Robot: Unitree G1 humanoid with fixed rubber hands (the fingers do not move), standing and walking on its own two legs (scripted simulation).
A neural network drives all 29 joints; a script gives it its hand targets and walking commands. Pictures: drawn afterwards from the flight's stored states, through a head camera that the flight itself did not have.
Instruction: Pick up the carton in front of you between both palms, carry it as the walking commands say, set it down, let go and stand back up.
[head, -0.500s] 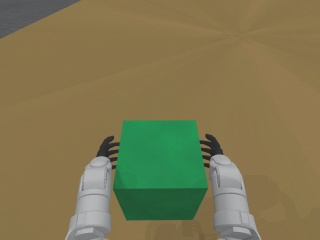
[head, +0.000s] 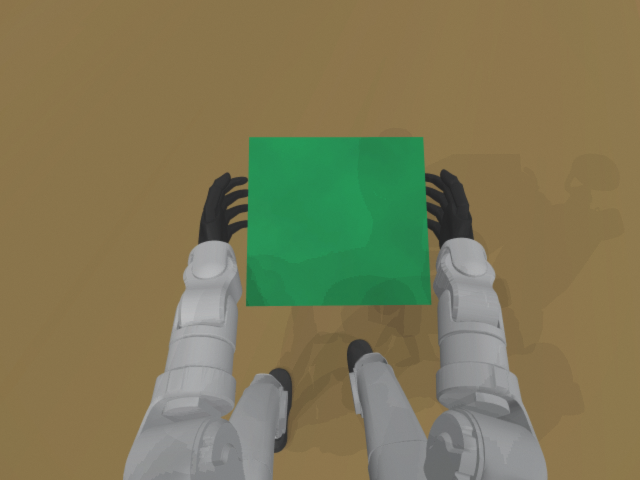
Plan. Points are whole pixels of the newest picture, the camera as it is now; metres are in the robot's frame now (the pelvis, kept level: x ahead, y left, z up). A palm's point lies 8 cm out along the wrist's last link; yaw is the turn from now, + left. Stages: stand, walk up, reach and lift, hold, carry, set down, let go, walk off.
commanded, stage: set down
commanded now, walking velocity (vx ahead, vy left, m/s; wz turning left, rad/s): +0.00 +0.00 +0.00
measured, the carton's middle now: (332, 234) +0.40 -0.05 -0.17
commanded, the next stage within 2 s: none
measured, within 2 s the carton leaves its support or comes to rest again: rests again in 1.78 s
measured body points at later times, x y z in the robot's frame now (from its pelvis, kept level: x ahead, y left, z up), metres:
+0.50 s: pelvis -0.03 -0.01 -0.13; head +0.24 -0.05 +0.23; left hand +0.47 +0.08 -0.22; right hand +0.42 -0.22 -0.22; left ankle +0.02 +0.12 -0.68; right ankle +0.07 -0.13 -0.68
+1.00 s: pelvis -0.06 +0.00 -0.24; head +0.28 -0.03 +0.05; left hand +0.51 +0.05 -0.37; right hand +0.44 -0.25 -0.37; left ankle +0.02 +0.12 -0.68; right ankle +0.07 -0.13 -0.68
